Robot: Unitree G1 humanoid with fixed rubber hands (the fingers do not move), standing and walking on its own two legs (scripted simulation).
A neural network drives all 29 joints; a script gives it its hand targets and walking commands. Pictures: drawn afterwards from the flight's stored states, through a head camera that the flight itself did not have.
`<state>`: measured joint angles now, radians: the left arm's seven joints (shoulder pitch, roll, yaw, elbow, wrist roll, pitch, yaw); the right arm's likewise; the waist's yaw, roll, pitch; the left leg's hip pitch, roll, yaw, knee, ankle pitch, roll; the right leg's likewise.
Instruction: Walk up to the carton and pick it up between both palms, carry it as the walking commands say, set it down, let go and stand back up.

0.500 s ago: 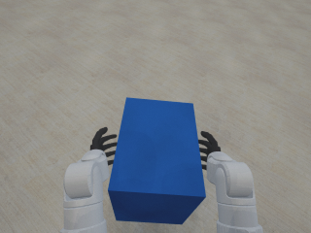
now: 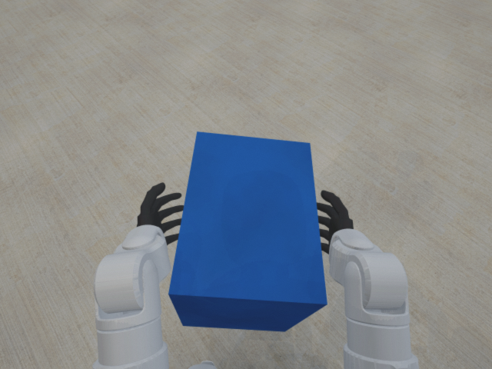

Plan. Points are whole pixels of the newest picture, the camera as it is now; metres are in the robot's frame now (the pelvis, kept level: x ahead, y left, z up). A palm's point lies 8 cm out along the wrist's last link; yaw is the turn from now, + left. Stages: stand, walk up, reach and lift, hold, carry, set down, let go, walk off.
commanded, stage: carry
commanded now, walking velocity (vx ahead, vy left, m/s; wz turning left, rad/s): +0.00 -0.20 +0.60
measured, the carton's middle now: (243, 238) +0.33 +0.01 +0.00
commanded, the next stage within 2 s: none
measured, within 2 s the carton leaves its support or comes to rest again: neither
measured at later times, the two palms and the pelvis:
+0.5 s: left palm (138, 252) +0.28 +0.16 +0.07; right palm (315, 210) +0.35 -0.10 +0.06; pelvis +0.02 -0.06 +0.00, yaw +16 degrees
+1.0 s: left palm (130, 283) +0.24 +0.16 +0.07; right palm (293, 195) +0.38 -0.07 +0.06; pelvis +0.06 -0.12 -0.01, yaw +32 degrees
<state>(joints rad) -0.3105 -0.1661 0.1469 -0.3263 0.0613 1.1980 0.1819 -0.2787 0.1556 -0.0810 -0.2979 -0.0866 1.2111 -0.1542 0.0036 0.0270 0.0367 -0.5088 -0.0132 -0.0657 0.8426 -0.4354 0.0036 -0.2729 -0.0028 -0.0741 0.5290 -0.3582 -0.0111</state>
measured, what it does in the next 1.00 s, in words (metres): steps to the right, turning left: left foot, then right foot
